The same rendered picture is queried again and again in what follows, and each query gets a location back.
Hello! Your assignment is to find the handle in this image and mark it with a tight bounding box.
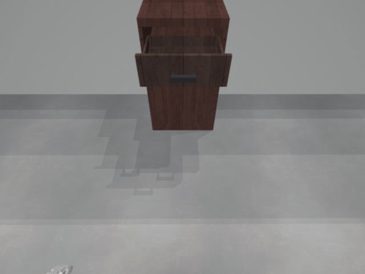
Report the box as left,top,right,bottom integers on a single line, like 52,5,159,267
171,71,196,83

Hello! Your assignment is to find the cabinet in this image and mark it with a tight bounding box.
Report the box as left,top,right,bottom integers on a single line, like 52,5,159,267
137,0,230,130

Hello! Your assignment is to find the drawer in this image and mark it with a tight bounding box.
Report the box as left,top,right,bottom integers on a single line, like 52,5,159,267
135,35,232,87

